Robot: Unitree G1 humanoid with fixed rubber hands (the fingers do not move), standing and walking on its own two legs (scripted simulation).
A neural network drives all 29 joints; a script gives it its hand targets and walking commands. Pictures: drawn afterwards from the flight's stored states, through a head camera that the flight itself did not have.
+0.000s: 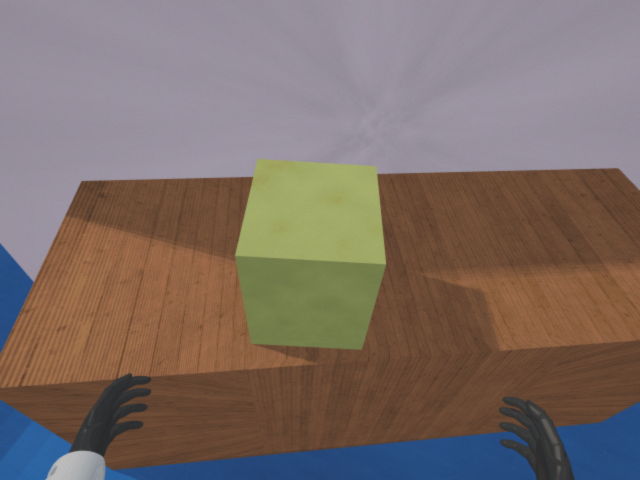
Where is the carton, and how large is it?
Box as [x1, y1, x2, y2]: [235, 159, 385, 349]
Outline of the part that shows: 257,159 235,254 251,343 361,349 385,266 376,167 365,165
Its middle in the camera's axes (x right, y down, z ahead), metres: -0.02 +0.03 +0.68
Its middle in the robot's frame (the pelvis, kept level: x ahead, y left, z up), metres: +0.48 +0.02 -0.05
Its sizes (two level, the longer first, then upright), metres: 0.210 0.200 0.250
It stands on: a pedestal, 0.59 m high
